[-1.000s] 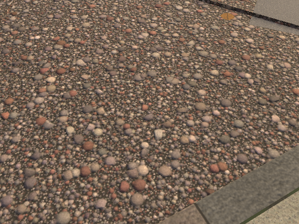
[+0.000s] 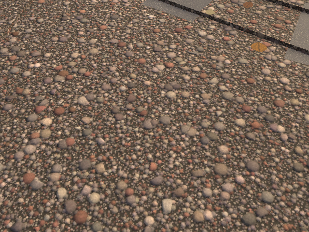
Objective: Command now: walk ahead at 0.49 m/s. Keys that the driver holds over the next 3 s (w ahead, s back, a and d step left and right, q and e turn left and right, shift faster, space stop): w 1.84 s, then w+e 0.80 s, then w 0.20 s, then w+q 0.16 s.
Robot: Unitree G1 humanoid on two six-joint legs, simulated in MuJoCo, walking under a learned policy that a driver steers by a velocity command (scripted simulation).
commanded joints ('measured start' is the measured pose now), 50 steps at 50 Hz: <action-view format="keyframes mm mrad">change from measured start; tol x64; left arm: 1 121 32 -8 2 110 -19 -26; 50 -209 208 66 -164 -35 12 10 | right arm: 1 66 17 14 -25 -66 5 9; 50 108 -100 -63 68 67 -22 -56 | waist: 1 -11 -81 57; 50 -74 -116 -69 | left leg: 1 -33 15 -43 -97 205 -10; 13 34 -37 26 -357 86 -25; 19 1366 334 -467 -127 330 352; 26 247 114 -132 -570 -131 203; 50 -32 15 7 248 -368 4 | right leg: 1 -13 -289 178 -63 190 -194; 16 -82 -221 150 702 510 -20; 19 -797 -43 302 1551 -518 72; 37 -469 -184 102 227 183 29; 41 421 -475 640 98 31 -218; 50 -52 -347 317 -158 211 -135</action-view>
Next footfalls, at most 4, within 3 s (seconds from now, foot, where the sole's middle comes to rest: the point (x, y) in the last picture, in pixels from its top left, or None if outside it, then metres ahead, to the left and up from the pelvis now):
0.34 left None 0.41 0.19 -0.88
0.78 right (185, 204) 0.66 -0.06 -0.88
1.36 left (142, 149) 0.97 0.18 -0.88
1.92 right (183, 108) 1.29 -0.05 -0.88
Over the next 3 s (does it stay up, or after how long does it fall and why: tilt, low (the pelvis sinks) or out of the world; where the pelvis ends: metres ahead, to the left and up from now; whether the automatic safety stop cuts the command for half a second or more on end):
stays up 1.66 -0.09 -0.12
